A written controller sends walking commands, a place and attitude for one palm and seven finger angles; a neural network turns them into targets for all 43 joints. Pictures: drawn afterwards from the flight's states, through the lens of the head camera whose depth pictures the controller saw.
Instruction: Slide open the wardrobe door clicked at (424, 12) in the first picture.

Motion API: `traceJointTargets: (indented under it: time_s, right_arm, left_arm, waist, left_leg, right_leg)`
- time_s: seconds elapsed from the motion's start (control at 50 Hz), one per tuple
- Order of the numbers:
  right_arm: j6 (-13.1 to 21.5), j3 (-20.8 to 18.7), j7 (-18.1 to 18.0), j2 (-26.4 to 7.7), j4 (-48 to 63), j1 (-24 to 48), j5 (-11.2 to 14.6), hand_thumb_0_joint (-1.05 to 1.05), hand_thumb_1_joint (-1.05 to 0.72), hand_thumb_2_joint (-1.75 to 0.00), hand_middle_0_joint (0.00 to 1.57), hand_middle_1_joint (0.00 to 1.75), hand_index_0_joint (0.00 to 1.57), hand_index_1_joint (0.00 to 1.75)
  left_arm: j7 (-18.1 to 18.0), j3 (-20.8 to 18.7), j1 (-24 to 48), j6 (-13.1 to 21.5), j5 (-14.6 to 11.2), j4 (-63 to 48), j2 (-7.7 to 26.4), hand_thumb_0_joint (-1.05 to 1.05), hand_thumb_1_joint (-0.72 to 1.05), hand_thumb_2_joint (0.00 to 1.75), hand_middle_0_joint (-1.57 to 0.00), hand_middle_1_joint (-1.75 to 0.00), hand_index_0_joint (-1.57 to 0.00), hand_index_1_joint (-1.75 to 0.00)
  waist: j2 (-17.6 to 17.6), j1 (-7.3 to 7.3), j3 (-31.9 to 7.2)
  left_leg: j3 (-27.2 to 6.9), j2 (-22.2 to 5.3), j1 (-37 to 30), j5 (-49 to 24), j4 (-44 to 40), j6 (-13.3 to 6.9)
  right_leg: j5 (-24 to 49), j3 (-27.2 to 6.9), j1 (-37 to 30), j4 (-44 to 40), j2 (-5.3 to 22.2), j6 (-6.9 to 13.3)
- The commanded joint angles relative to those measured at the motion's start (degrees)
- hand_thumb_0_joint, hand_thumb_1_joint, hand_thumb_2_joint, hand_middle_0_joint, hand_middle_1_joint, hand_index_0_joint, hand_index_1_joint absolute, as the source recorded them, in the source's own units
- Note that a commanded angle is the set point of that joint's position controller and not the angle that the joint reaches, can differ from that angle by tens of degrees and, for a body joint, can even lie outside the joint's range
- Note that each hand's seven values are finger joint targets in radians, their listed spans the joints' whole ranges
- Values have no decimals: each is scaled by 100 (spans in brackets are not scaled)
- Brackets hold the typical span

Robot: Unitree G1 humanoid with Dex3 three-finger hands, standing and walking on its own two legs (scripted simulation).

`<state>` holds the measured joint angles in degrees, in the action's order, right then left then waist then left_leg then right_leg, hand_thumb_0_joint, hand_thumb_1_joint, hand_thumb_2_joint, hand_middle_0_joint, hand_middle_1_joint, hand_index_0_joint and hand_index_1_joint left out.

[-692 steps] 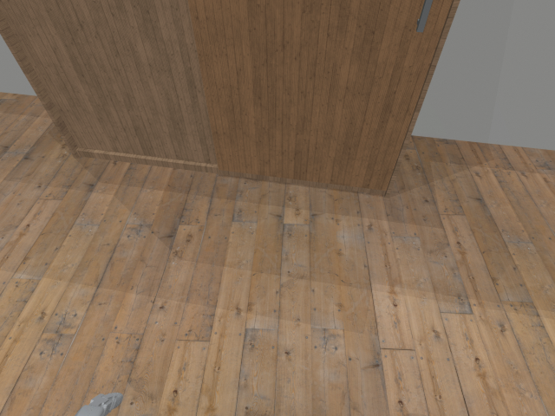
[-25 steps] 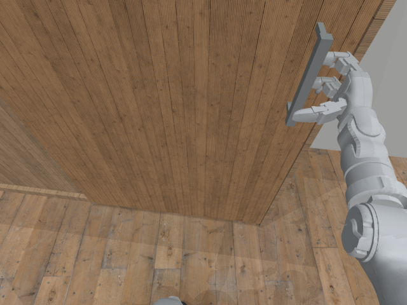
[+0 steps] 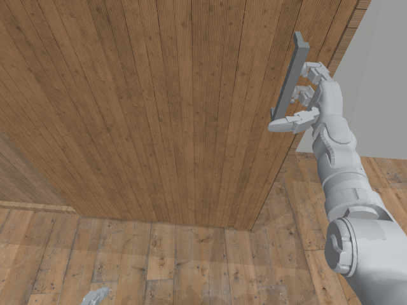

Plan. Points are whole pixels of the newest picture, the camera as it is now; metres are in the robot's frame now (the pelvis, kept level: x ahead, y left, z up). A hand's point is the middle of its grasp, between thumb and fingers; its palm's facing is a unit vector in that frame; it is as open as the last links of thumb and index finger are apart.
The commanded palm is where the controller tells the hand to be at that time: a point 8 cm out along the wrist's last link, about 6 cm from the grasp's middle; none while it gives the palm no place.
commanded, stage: slide the fingers in behind the handle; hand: right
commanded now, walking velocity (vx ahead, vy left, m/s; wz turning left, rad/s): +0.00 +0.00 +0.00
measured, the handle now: (284, 86) +0.52 -0.09 +0.16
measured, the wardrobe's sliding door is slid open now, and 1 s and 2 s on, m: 0.00 0.00 0.00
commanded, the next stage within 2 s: grip the handle and tug to test in 1.16 s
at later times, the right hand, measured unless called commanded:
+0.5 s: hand (280, 102) +0.47 -0.08 +0.16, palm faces -0.06 +1.00 +0.00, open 14.0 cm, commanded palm +0.44 -0.13 +0.16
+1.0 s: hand (274, 101) +0.47 -0.07 +0.16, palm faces -0.06 +1.00 +0.00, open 14.0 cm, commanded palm +0.45 -0.12 +0.16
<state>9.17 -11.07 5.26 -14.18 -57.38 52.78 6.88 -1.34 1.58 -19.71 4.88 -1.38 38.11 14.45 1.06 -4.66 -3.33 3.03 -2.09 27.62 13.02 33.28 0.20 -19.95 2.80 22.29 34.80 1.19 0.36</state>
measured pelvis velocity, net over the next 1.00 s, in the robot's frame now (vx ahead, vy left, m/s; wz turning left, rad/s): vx -0.01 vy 0.01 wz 0.01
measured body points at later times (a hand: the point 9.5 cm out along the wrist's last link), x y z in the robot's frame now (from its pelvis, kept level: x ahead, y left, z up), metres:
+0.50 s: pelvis +0.00 +0.01 +0.00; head +0.03 +0.02 +0.45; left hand +0.06 +0.26 -0.12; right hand +0.46 -0.13 +0.17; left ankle +0.04 +0.12 -0.73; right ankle -0.03 -0.11 -0.73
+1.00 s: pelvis -0.01 +0.01 +0.00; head +0.03 +0.02 +0.45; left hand +0.03 +0.27 -0.12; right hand +0.47 -0.12 +0.16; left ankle +0.04 +0.12 -0.73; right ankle -0.03 -0.11 -0.73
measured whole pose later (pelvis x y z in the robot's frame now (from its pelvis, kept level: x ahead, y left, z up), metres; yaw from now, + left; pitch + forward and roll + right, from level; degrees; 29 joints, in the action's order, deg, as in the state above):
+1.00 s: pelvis -0.01 +0.01 +0.00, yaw +0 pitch +7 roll +0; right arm 11.4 -11.1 1.7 -13.2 -62.2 56.0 6.1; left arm -1.8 1.5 -20.9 5.1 -1.1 39.7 14.6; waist 1.0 -6.0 -2.2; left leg 2.8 -1.6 28.5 11.8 33.3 -0.6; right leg -18.4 3.0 22.8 34.2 1.5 -0.3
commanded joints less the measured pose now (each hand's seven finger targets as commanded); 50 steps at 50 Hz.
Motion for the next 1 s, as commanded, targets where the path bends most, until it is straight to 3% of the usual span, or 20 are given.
traceJointTargets:
  time_s: [0.0, 0.08, 0.2, 0.24, 0.28, 0.34, 0.38, 0.46, 0.5, 0.52, 0.58, 0.6, 0.62, 0.66, 0.74, 0.82, 0.84, 0.9, 0.96, 0.98]
  right_arm:
    - [334, -194, -62, -932, 1262, 2870, 42, 0, 50, -30, 30, 120, 30, 120]
    - [367, -271, -153, -973, 1511, 2744, 9, 0, 50, -30, 30, 120, 30, 120]
    - [297, -85, -172, -817, 1689, 2869, 6, 0, 50, -30, 30, 120, 30, 120]
    - [311, -42, -210, -724, 1927, 2884, 12, 0, 50, -30, 30, 120, 30, 120]
    - [271, -36, -217, -646, 1869, 2698, 52, 0, 50, -30, 30, 120, 30, 120]
    - [212, -80, -244, -708, 1561, 2672, 45, 0, 50, -30, 30, 120, 30, 120]
    - [210, -181, -281, -909, 1497, 2891, -5, 0, 50, -30, 30, 120, 30, 120]
    - [366, -116, -309, -777, 1573, 2906, -7, 0, 50, -30, 30, 120, 30, 120]
    - [368, 14, -283, -630, 1373, 2938, 22, 0, 50, -30, 30, 120, 30, 120]
    - [375, -48, -280, -719, 1279, 2959, 20, 0, 50, -30, 30, 120, 30, 120]
    - [428, -41, -308, -743, 1289, 3158, -17, 0, 50, -30, 30, 120, 30, 120]
    - [453, 68, -314, -602, 1348, 3209, -13, 0, 50, -30, 30, 120, 30, 120]
    - [480, 38, -334, -600, 1364, 3189, -15, 0, 50, -30, 30, 120, 30, 120]
    - [481, -53, -380, -695, 1141, 3086, -12, 0, 50, -30, 30, 120, 30, 120]
    - [556, -10, -379, -722, 1133, 3207, -88, 0, 50, -30, 30, 120, 30, 120]
    - [534, -81, -346, -814, 800, 3306, -34, 0, 50, -30, 30, 120, 30, 120]
    - [556, -4, -338, -730, 831, 3415, -36, 0, 50, -30, 30, 120, 30, 120]
    - [635, -153, -355, -911, 898, 3484, -43, 0, 50, -30, 30, 120, 30, 120]
    - [669, -86, -326, -813, 810, 3369, -38, 0, 50, -30, 30, 120, 30, 120]
    - [663, -192, -337, -952, 729, 3340, -54, 0, 50, -30, 30, 120, 30, 120]
  left_arm:
    - [-53, -322, -379, 149, -31, -519, 819, 0, 90, 90, -20, -30, -20, -30]
    - [-41, -317, -328, 115, -12, -581, 784, 0, 90, 90, -20, -30, -20, -30]
    - [-72, -327, -282, 75, -39, -558, 759, 0, 90, 90, -20, -30, -20, -30]
    - [-73, -342, -250, 90, -25, -604, 746, 0, 90, 90, -20, -30, -20, -30]
    - [-70, -332, -217, 104, -37, -578, 724, 0, 90, 90, -20, -30, -20, -30]
    - [-99, -329, -245, 92, -36, -527, 762, 0, 90, 90, -20, -30, -20, -30]
    - [-115, -307, -233, 81, -39, -498, 764, 0, 90, 90, -20, -30, -20, -30]
    - [-106, -309, -210, 131, -23, -537, 726, 0, 90, 90, -20, -30, -20, -30]
    - [-108, -299, -207, 138, -40, -507, 728, 0, 90, 90, -20, -30, -20, -30]
    - [-115, -310, -250, 140, -38, -484, 755, 0, 90, 90, -20, -30, -20, -30]
    - [-120, -300, -253, 151, -25, -477, 758, 0, 90, 90, -20, -30, -20, -30]
    - [-105, -300, -225, 174, -32, -488, 728, 0, 90, 90, -20, -30, -20, -30]
    - [-101, -309, -244, 190, -22, -475, 729, 0, 90, 90, -20, -30, -20, -30]
    - [-98, -303, -288, 180, -23, -445, 755, 0, 90, 90, -20, -30, -20, -30]
    - [-99, -319, -298, 192, -14, -444, 772, 0, 90, 90, -20, -30, -20, -30]
    - [-116, -301, -337, 211, -32, -382, 792, 0, 90, 90, -20, -30, -20, -30]
    - [-121, -293, -352, 217, -15, -399, 802, 0, 90, 90, -20, -30, -20, -30]
    - [-123, -305, -384, 245, -6, -388, 792, 0, 90, 90, -20, -30, -20, -30]
    - [-104, -298, -399, 263, -10, -391, 790, 0, 90, 90, -20, -30, -20, -30]
    - [-108, -310, -439, 254, -10, -365, 820, 0, 90, 90, -20, -30, -20, -30]
  waist:
    - [-272, -27, -2018]
    - [-162, 47, -2198]
    - [-300, -40, -2043]
    - [-102, -1, -2211]
    - [-147, 7, -2165]
    - [-505, -30, -1876]
    - [-321, -51, -1810]
    - [-194, -4, -2088]
    - [-352, -82, -1879]
    - [-547, -88, -1837]
    - [-326, -91, -1963]
    - [-144, -90, -1930]
    - [-210, -77, -2002]
    - [-444, -89, -1915]
    - [-262, -99, -1957]
    - [-445, -172, -1726]
    - [-378, -191, -1743]
    - [-343, -149, -2003]
    - [-232, -167, -1948]
    - [-398, -161, -1893]
  left_leg:
    - [-31, 242, -1411, -1807, -81, -173]
    - [-57, 239, -1572, -2022, -46, -180]
    - [-65, 245, -1601, -1952, -145, -158]
    - [-64, 244, -1657, -1999, -139, -177]
    - [-70, 251, -1638, -2016, -168, -165]
    - [-55, 237, -1641, -1713, -261, -146]
    - [-112, 214, -1592, -1591, -298, -135]
    - [-120, 219, -1672, -1650, -241, -162]
    - [-122, 225, -1589, -1567, -293, -139]
    - [-116, 226, -1590, -1494, -307, -129]
    - [-137, 215, -1560, -1443, -285, -139]
    - [-147, 214, -1499, -1407, -295, -147]
    - [-137, 221, -1538, -1459, -270, -152]
    - [-118, 222, -1514, -1349, -292, -136]
    - [-149, 215, -1472, -1228, -292, -145]
    - [-172, 212, -1366, -980, -370, -111]
    - [-163, 210, -1350, -936, -360, -122]
    - [-187, 216, -1467, -1101, -289, -123]
    - [-175, 215, -1392, -1145, -279, -121]
    - [-164, 223, -1363, -1086, -284, -118]
  right_leg:
    - [1806, -196, -426, -435, -120, 39]
    - [2016, -163, -489, -401, -128, 46]
    - [1793, -142, -451, -464, -131, 69]
    - [1942, -141, -616, -456, -143, 69]
    - [1905, -119, -613, -458, -141, 69]
    - [1524, -132, -376, -545, -147, 87]
    - [1336, -106, -297, -568, -174, 97]
    - [1429, -119, -424, -544, -180, 86]
    - [1280, -100, -329, -556, -181, 92]
    - [1199, -121, -261, -565, -176, 97]
    - [1189, -127, -328, -569, -190, 92]
    - [1164, -122, -351, -569, -197, 84]
    - [1217, -126, -374, -551, -198, 83]
    - [1118, -148, -278, -578, -181, 88]
    - [1015, -130, -279, -566, -188, 93]
    - [714, -125, -93, -588, -185, 99]
    - [716, -154, -123, -596, -199, 101]
    - [836, -147, -135, -555, -202, 99]
    - [879, -123, -143, -542, -191, 88]
    - [829, -142, -80, -538, -180, 91]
